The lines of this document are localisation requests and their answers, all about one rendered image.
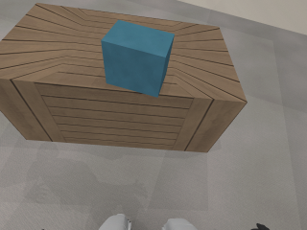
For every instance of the robot right thigh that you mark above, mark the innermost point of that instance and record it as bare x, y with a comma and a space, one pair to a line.
178, 224

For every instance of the robot left thigh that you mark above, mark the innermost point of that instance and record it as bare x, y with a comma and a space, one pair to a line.
116, 222

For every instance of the carton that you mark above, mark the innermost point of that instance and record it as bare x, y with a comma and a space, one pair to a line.
136, 57

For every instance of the robot thigh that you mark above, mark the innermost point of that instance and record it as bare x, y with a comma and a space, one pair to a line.
178, 224
116, 222

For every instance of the pedestal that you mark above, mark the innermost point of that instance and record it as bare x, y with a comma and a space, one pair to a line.
53, 84

